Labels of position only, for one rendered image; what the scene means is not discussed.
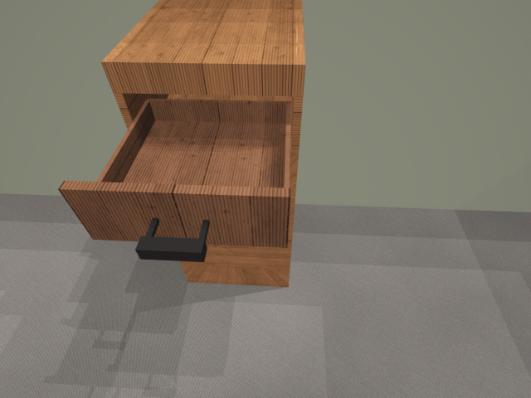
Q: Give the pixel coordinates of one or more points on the cabinet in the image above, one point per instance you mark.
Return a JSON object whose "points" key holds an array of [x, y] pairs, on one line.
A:
{"points": [[219, 50]]}

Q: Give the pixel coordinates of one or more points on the drawer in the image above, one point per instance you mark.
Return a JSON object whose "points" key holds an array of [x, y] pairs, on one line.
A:
{"points": [[184, 161]]}

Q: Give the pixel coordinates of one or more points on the handle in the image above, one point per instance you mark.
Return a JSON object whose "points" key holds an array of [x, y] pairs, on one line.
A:
{"points": [[172, 248]]}

